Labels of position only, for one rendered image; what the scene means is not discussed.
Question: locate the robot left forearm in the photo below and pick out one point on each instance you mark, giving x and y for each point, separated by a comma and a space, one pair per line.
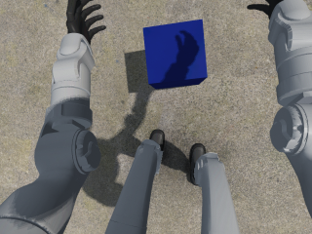
71, 87

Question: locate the carton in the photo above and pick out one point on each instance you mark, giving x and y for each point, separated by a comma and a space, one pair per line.
175, 54

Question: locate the robot left upper arm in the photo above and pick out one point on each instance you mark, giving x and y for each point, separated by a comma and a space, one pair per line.
64, 161

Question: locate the robot right foot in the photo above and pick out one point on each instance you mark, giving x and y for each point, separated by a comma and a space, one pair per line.
197, 150

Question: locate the left robot hand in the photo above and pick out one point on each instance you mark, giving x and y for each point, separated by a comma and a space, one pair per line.
76, 18

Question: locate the right robot thigh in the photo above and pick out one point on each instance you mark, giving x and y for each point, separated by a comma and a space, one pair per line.
218, 211

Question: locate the robot right forearm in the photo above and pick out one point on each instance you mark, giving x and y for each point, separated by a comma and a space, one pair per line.
290, 33

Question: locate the robot right upper arm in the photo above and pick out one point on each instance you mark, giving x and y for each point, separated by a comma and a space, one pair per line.
291, 133

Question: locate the right robot hand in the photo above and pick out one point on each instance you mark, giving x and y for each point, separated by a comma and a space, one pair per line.
267, 9

